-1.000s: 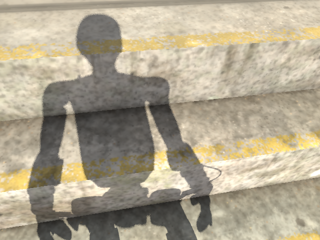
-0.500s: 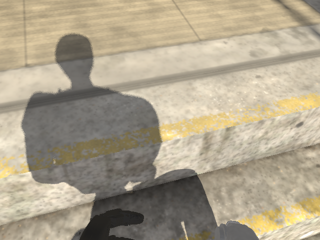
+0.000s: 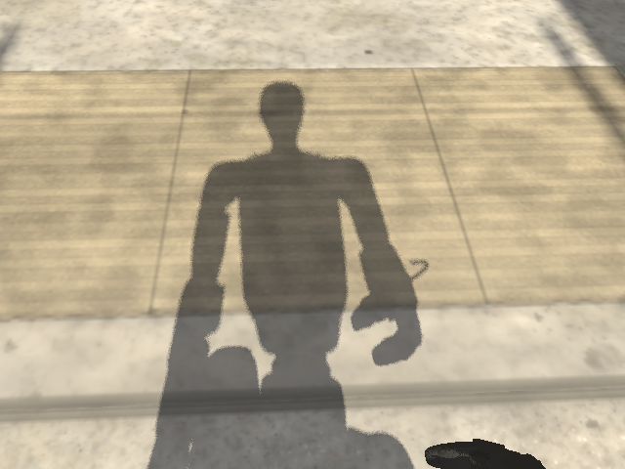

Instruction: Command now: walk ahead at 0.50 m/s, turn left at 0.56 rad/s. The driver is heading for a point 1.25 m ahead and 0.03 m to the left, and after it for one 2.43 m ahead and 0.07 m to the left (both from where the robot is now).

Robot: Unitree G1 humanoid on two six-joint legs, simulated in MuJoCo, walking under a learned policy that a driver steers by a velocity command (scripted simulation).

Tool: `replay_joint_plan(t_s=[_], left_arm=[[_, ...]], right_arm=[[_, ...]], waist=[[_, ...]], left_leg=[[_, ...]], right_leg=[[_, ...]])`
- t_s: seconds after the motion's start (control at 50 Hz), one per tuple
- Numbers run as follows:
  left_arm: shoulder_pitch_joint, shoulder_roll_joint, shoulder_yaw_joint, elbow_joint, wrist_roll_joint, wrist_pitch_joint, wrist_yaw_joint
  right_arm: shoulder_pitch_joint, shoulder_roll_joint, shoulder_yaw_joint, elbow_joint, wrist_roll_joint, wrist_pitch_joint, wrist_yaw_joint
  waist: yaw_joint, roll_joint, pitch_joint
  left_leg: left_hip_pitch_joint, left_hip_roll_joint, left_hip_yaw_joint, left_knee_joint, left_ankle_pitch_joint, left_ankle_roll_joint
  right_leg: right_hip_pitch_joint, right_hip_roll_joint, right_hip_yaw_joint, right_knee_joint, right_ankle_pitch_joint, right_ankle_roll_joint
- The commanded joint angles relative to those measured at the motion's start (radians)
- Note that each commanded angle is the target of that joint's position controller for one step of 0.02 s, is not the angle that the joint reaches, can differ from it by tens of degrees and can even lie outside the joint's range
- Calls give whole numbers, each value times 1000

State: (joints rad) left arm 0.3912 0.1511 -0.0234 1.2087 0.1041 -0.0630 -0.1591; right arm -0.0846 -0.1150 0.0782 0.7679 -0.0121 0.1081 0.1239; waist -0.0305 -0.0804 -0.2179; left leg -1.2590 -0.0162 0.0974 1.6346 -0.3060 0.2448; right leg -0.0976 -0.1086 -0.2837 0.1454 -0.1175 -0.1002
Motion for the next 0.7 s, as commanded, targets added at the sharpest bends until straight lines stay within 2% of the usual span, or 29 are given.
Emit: replay_joint_plan(t_s=[0.02,0.04,0.06,0.08,0.1,0.12,0.14,0.16,0.18,0.22,0.24,0.28,0.32,0.34,0.36,0.38,0.4,0.44,0.46,0.48,0.5,0.52,0.54,0.56,0.58,0.6,0.64,0.66,0.7], left_arm=[[11,316,55,-78,-30,-43,-15],[85,284,56,-49,19,-27,-14],[50,252,59,-57,42,-6,-12],[-68,187,58,-77,44,20,-24],[0,152,71,-64,8,38,-50],[-99,116,65,-97,-28,35,-13],[-192,85,51,-151,-10,27,20],[-261,79,47,-200,-5,23,35],[-331,61,24,-255,5,6,50],[-348,34,-4,-291,-13,3,69],[-353,47,-5,-296,-28,2,81],[-420,24,-31,-326,-55,1,88],[-568,32,-46,-442,-56,10,101],[-697,71,-42,-511,-62,19,109],[-845,85,-43,-585,-51,49,125],[-862,34,-53,-627,-33,65,106],[-841,70,-44,-634,-53,76,97],[-585,149,-9,-517,-48,85,82],[-396,152,0,-430,-59,76,71],[-238,156,8,-383,-58,78,79],[-60,217,36,-325,-25,88,94],[23,247,41,-325,12,82,106],[1,236,33,-288,-19,38,127],[-88,192,33,-255,-46,10,126],[-148,98,19,-216,-53,-4,118],[-184,19,2,-176,-48,-16,117],[-248,-48,-7,-142,-33,-41,117],[-297,-50,0,-154,-48,-55,111],[-353,10,20,-205,-44,-64,102]], right_arm=[[112,-198,-59,-27,-4,9,-1],[166,-199,-67,-2,-9,17,-12],[333,-205,-77,52,-10,22,-34],[562,-232,-90,183,-25,1,-49],[614,-271,-103,192,-23,-32,-49],[640,-187,-86,264,-43,-60,-49],[633,-140,-80,334,-50,-102,-45],[616,-125,-80,367,-45,-131,-44],[569,-100,-71,385,-38,-150,-45],[513,-20,-44,407,-55,-160,-29],[458,-22,-47,370,-63,-174,-25],[511,-49,-53,375,-75,-173,-56],[578,-102,-52,382,-140,-187,-52],[590,-138,-66,381,-134,-198,-43],[492,-159,-72,325,-87,-190,-9],[524,-172,-69,303,-38,-218,1],[574,-217,-72,323,-32,-245,15],[605,-301,-106,315,4,-270,25],[699,-277,-114,344,-43,-276,27],[735,-224,-111,350,-76,-266,41],[674,-149,-96,343,-96,-245,47],[540,-146,-119,345,-74,-213,48],[523,-132,-121,325,-41,-210,29],[457,-126,-111,286,-16,-218,5],[410,-118,-102,249,-21,-217,-19],[368,-88,-89,208,-28,-211,-40],[327,-86,-77,183,-47,-188,-69],[327,-103,-84,181,-53,-183,-73],[219,-145,-96,125,-44,-195,-71]], waist=[[-101,-115,-159],[-88,-110,-175],[-156,-69,-186],[-230,86,-137],[-176,290,-96],[-168,292,-15],[-110,265,59],[-80,161,80],[-27,143,88],[70,86,105],[86,69,122],[48,185,145],[41,27,130],[7,70,155],[44,82,162],[69,224,197],[80,246,175],[110,279,58],[83,209,-127],[116,86,-215],[209,-70,-208],[296,-292,-89],[231,-210,41],[157,-88,154],[105,89,128],[46,171,134],[-44,182,136],[-73,126,126],[-64,106,114]], left_leg=[[319,-178,106,-351,-39,3],[417,-187,38,-466,2,0],[650,-169,-125,-653,37,5],[893,-110,-417,-918,-6,47],[958,50,-859,-1157,-201,135],[987,39,-898,-1138,-251,84],[1037,29,-781,-1087,-240,41],[1089,48,-746,-1073,13,37],[1120,54,-662,-1027,186,29],[1038,52,-502,-1059,234,-8],[929,40,-423,-1142,185,-29],[776,53,-504,-1220,21,1],[727,36,-490,-1284,-96,-50],[673,25,-457,-1339,-63,-51],[405,74,-456,-1580,-39,-5],[265,142,-500,-1700,179,80],[392,209,-503,-1645,646,109],[1062,269,-378,-1356,1595,67],[1120,203,-280,-1150,1774,-3],[857,158,-322,-976,1655,-13],[635,60,-330,-751,1210,-7],[424,-96,-383,-42,406,-81],[250,-103,-464,275,419,-65],[140,-103,-450,380,404,-48],[125,-102,-464,388,407,-25],[103,-82,-473,333,417,-13],[108,-23,-418,213,415,-22],[118,-7,-371,173,354,-42],[253,26,-229,-32,299,-89]], right_leg=[[294,-261,23,248,2109,-262],[289,-248,52,373,2081,-266],[89,-195,112,547,1806,-235],[-314,-49,149,867,945,-168],[-673,95,342,1430,378,-64],[-920,213,598,1777,353,-108],[-1113,258,644,1872,288,-124],[-1216,265,615,1945,184,-121],[-1305,236,575,2012,63,-127],[-1364,131,419,2060,-64,-149],[-1294,96,348,1986,-97,-141],[-1309,130,336,2294,-267,-136],[-1239,72,292,1981,-100,-125],[-1173,38,268,1774,-105,-108],[-802,27,217,1469,-259,-62],[-523,78,105,1456,-343,21],[-518,133,83,1430,-359,44],[-761,200,102,1173,-417,-9],[-579,177,223,1167,-209,-89],[-278,122,497,1013,-343,-168],[-118,35,774,745,-670,-205],[-243,-99,1204,387,-919,-308],[-307,-103,1254,324,-1029,-253],[-337,-112,1160,339,-906,-228],[-318,-109,1045,345,-677,-197],[-316,-108,921,366,-460,-136],[-360,-61,670,348,-148,-68],[-376,-25,569,331,-81,-59],[-452,50,400,244,-56,-47]])
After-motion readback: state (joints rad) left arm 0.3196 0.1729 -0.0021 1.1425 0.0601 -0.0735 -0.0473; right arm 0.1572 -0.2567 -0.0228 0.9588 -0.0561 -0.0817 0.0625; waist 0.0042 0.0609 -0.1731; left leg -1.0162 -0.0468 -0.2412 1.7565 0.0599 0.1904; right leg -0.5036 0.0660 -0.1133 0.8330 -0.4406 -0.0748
